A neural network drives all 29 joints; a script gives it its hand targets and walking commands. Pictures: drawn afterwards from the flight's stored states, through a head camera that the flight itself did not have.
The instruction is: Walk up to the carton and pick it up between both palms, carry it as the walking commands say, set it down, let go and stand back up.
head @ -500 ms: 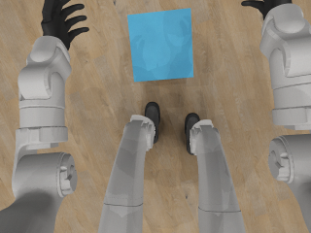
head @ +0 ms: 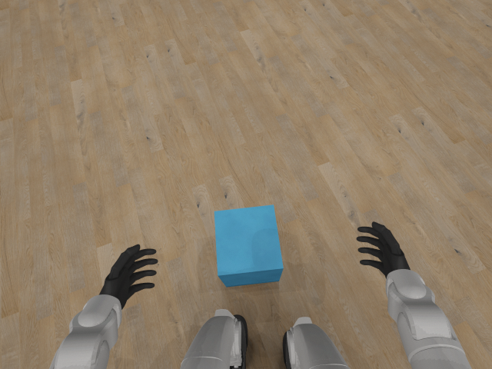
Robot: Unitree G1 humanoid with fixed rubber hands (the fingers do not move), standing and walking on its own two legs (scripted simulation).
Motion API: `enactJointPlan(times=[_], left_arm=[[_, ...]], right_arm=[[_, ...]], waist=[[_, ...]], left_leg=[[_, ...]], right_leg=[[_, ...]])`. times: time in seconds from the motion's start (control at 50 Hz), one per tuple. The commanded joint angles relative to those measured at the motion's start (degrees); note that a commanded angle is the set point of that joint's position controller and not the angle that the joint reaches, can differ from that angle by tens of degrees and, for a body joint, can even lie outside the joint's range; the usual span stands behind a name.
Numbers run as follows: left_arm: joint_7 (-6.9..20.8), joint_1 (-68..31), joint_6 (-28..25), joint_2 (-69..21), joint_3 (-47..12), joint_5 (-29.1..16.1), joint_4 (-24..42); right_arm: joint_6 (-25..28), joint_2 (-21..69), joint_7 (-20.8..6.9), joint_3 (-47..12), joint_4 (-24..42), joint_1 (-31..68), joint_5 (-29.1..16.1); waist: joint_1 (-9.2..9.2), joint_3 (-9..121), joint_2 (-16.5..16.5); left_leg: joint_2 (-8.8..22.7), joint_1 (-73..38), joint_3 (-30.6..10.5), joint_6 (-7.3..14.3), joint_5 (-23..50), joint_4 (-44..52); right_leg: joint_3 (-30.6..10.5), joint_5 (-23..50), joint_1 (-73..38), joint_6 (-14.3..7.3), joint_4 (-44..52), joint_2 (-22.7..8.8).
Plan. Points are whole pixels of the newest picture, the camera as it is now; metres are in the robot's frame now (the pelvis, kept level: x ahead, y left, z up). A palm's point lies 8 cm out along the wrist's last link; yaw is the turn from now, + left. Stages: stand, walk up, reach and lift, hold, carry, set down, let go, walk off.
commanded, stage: let go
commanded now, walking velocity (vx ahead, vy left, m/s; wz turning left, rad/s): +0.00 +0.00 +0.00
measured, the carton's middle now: (248, 248) +0.45 +0.07 -0.60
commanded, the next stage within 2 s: stand in 0.72 s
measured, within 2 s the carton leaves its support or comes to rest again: neither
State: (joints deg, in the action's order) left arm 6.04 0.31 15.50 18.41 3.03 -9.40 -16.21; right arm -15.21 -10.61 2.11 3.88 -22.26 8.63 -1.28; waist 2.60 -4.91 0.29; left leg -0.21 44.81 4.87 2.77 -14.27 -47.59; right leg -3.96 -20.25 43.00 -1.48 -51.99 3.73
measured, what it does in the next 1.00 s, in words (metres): shifts its weight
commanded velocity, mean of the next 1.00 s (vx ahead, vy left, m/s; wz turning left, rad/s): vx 0.00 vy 0.00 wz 0.00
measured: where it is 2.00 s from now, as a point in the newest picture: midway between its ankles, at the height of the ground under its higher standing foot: (266, 368)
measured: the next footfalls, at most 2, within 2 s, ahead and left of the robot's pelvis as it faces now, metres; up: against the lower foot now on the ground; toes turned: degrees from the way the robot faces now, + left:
none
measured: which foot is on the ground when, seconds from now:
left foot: down 0.00-1.00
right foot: down 0.00-1.00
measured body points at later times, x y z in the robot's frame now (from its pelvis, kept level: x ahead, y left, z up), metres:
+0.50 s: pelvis +0.07 +0.00 +0.05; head +0.12 -0.01 +0.49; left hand +0.24 +0.24 -0.02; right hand +0.25 -0.24 -0.04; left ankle +0.09 +0.10 -0.69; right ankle +0.05 -0.10 -0.69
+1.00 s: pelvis +0.08 +0.00 +0.05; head +0.00 +0.00 +0.49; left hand +0.22 +0.26 -0.03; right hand +0.21 -0.27 -0.04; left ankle +0.09 +0.10 -0.69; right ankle +0.05 -0.10 -0.69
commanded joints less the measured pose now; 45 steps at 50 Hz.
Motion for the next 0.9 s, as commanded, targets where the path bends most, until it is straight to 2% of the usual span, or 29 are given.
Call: enactJointPlan(times=[0.0,0.02,0.04,0.06,0.08,0.1,0.12,0.14,0.16,0.18,0.2,0.22,0.24,0.28,0.32,0.42,0.52,0.58,0.6,0.62,0.64,0.66,0.68,0.7,0.78,0.8,0.82,0.86,0.88], left_arm=[[1.2,5.2,-6.5,-1.0,-0.8,6.9,-0.2],[1.1,1.7,-6.8,0.7,0.8,7.5,1.7],[0.7,7.9,-7.8,-0.9,-0.2,8.7,7.7],[0.6,4.2,-7.8,0.7,0.8,9.4,2.1],[0.8,9.7,-8.1,-0.1,0.6,9.6,2.0],[0.1,9.6,-8.1,-0.7,0.0,9.2,5.0],[-0.1,14.6,-9.5,0.1,0.6,10.2,5.8],[0.0,12.0,-9.9,-1.1,-0.4,9.3,3.5],[-0.1,7.2,-9.9,1.3,1.5,9.2,2.3],[-0.4,9.6,-10.9,0.6,-0.8,8.0,5.6],[-0.5,15.4,-10.4,-0.8,-0.8,8.9,2.4],[-0.7,11.0,-10.2,0.0,-0.9,7.9,3.7],[-0.7,15.1,-11.3,0.8,-0.2,8.0,3.1],[-0.4,13.2,-11.4,0.3,-1.1,7.1,3.6],[-0.5,19.5,-11.2,0.7,-0.5,8.9,0.8],[-0.8,20.8,-12.3,2.9,0.9,9.0,0.1],[-1.2,20.0,-11.6,4.7,1.2,10.2,1.6],[-2.0,21.3,-9.0,2.9,1.3,9.1,-1.3],[-2.8,18.6,-8.7,1.9,1.4,8.5,0.8],[-3.3,17.9,-7.3,3.3,2.1,10.3,0.3],[-3.9,16.9,-7.4,3.9,2.1,10.0,2.0],[-3.8,18.1,-6.3,3.4,1.7,8.8,1.7],[-4.3,15.7,-6.4,3.5,2.2,9.2,0.8],[-6.7,13.0,-10.9,9.2,3.4,12.7,-6.9],[-6.4,14.3,-14.8,7.5,1.3,12.5,-11.0],[-6.3,14.4,-15.5,8.7,2.0,13.1,-13.1],[-5.4,13.9,-16.1,7.7,1.1,12.7,-12.9],[-6.3,14.0,-17.1,10.2,2.7,13.0,-15.7],[-6.6,12.9,-17.3,9.9,2.8,12.8,-15.2]], right_arm=[[7.1,-0.6,-2.3,0.7,4.3,-3.1,3.9],[7.6,-3.1,-2.4,2.1,5.5,-1.1,3.9],[8.4,-3.8,-2.5,2.9,5.3,-11.7,5.8],[8.8,-4.9,-1.5,3.0,4.3,-6.0,5.7],[9.2,-2.7,-2.0,0.6,4.7,-10.9,4.6],[9.1,-4.0,-2.6,2.4,3.9,-15.7,4.9],[10.8,-4.7,-2.4,1.2,10.1,-17.6,4.1],[11.3,-4.0,-2.5,1.0,6.9,-16.9,5.2],[11.7,-6.0,-2.7,1.8,9.9,-6.5,3.5],[11.9,-4.7,-3.3,1.0,7.5,-14.2,2.9],[11.8,-4.3,-3.5,-1.4,7.5,-16.9,2.3],[11.4,-5.9,-3.7,0.2,9.7,-14.2,2.2],[12.5,-7.3,-3.5,1.3,11.5,-15.7,3.1],[12.4,-6.5,-3.2,0.2,9.9,-19.0,2.3],[12.3,-6.8,-3.5,1.0,8.8,-22.8,2.4],[13.1,-8.3,-4.1,1.3,10.6,-24.4,1.1],[12.6,-7.8,-4.6,1.1,7.3,-25.1,0.0],[12.7,-9.4,-3.8,0.7,6.9,-25.5,-0.1],[13.9,-9.1,-3.4,0.1,6.4,-23.6,-0.6],[13.3,-9.3,-3.9,-0.4,3.9,-22.9,-0.7],[13.6,-9.4,-3.5,-0.5,4.5,-21.3,-1.5],[13.1,-11.0,-3.1,-0.8,2.9,-25.6,-0.8],[13.9,-11.1,-3.5,-0.8,4.5,-24.4,-0.8],[14.8,-13.4,-2.8,1.8,-8.0,-24.7,2.1],[16.8,-13.5,-3.3,2.2,-9.3,-19.5,3.7],[17.7,-13.3,-3.3,2.2,-11.7,-22.1,4.2],[17.5,-15.0,-2.9,2.5,-12.0,-19.2,4.5],[17.6,-13.9,-3.1,3.0,-13.8,-22.5,4.1],[18.1,-13.8,-2.8,2.5,-13.9,-19.5,4.6]], waist=[[0.95,20.0,-1.3],[0.43,16.2,-0.4],[-1.08,21.6,-1.7],[-0.44,11.5,0.7],[1.24,14.2,-1.2],[-1.37,15.6,-2.3],[0.70,16.6,-1.2],[-0.84,15.4,0.8],[1.39,10.1,-2.7],[0.21,11.5,-4.6],[1.21,11.1,-1.5],[0.17,7.1,-3.5],[0.60,12.2,-1.8],[-2.21,12.8,-2.0],[-0.03,14.2,-0.9],[0.04,17.1,0.5],[0.36,15.8,-2.5],[-1.13,13.3,2.0],[-1.41,16.1,1.8],[0.92,12.9,-1.7],[0.90,14.0,-0.9],[-2.06,12.8,0.6],[-1.05,17.1,1.2],[-1.45,26.4,7.2],[-0.48,20.2,1.1],[-1.99,19.1,3.3],[-0.77,18.1,3.7],[-3.08,16.2,-0.3],[-1.76,16.5,3.6]], left_leg=[[-0.2,-34.3,-9.5,-1.8,-9.8,12.9],[-0.8,-39.4,-9.8,-2.6,-12.1,12.4],[-1.3,-48.3,-9.5,-3.7,-9.6,14.2],[-0.8,-44.6,-9.2,-3.6,-11.5,13.8],[-1.2,-46.6,-8.4,-4.0,-6.8,14.8],[-0.8,-48.8,-8.7,-4.0,-4.4,16.2],[-0.6,-50.4,-7.8,-4.4,-2.0,17.4],[-1.1,-52.9,-6.6,-3.9,3.9,16.8],[0.2,-43.2,-6.7,-4.0,1.5,18.6],[0.3,-46.4,-6.9,-3.9,6.0,19.7],[-0.7,-46.2,-5.7,-3.8,8.1,20.1],[0.0,-44.5,-6.3,-3.9,5.7,19.5],[-0.2,-48.9,-6.9,-3.7,14.0,18.8],[-0.5,-47.9,-6.4,-3.7,17.0,19.2],[-1.6,-49.6,-5.9,-3.7,22.6,18.6],[-2.0,-51.6,-7.1,-3.0,28.4,19.2],[-2.3,-48.4,-7.6,-3.6,27.1,19.7],[-2.7,-46.0,-6.9,-3.0,21.3,19.0],[-2.6,-47.0,-8.3,-2.9,26.3,19.2],[-2.3,-46.3,-7.5,-3.1,21.9,19.0],[-2.8,-47.0,-7.6,-2.5,23.5,18.6],[-2.6,-46.6,-7.2,-2.4,21.9,18.4],[-3.2,-45.5,-7.6,-2.4,21.6,17.8],[4.8,-39.1,-6.7,-3.2,22.9,16.4],[2.6,-36.5,-5.5,-1.2,11.3,18.0],[3.1,-36.4,-6.5,-0.8,9.4,19.4],[3.1,-35.9,-6.4,-0.3,8.2,19.3],[4.3,-34.7,-7.1,-0.4,12.4,19.1],[4.2,-33.3,-8.6,0.2,10.7,19.9]], right_leg=[[1.4,-10.5,-10.5,-1.4,19.6,-3.0],[0.1,-16.1,-7.3,-2.9,23.7,-5.1],[0.8,-12.1,-11.5,-3.5,24.6,-4.9],[0.6,-16.1,-5.2,-3.3,26.6,-5.4],[0.6,-12.9,-10.1,-3.7,27.7,-5.7],[0.6,-8.7,-13.7,-3.4,26.9,-4.3],[-0.3,-6.5,-17.4,-3.7,29.3,-5.2],[-0.2,-4.4,-13.9,-3.1,30.1,-5.2],[0.5,-4.9,-16.4,-1.8,28.2,-3.9],[0.6,2.0,-19.4,-2.0,27.6,-3.1],[0.7,2.9,-23.2,-1.7,29.6,-3.4],[0.3,0.9,-19.8,-1.4,29.0,-3.5],[0.4,7.0,-21.2,-1.4,28.6,-3.4],[-0.1,13.3,-25.2,-0.9,29.0,-3.5],[0.7,18.2,-27.8,-0.4,30.5,-3.2],[-0.4,27.9,-31.9,0.3,29.7,-3.3],[-0.4,28.2,-33.7,0.9,29.3,-2.7],[-1.1,27.4,-33.0,1.2,29.5,-3.5],[0.4,30.3,-31.7,1.8,27.0,-2.2],[0.8,23.9,-30.8,1.3,28.2,-2.9],[0.7,25.6,-30.6,1.8,27.6,-2.5],[0.0,25.6,-30.4,1.7,28.9,-3.0],[-0.5,27.7,-32.6,0.9,26.6,-2.9],[-0.3,27.4,-36.0,1.1,19.7,-5.7],[-2.2,14.7,-30.0,0.9,24.2,-6.1],[-3.3,12.5,-29.3,0.3,24.4,-6.5],[-1.8,10.2,-27.0,0.7,25.7,-5.8],[-4.5,14.3,-28.0,0.0,25.8,-7.3],[-4.2,12.1,-27.7,0.0,25.1,-6.8]])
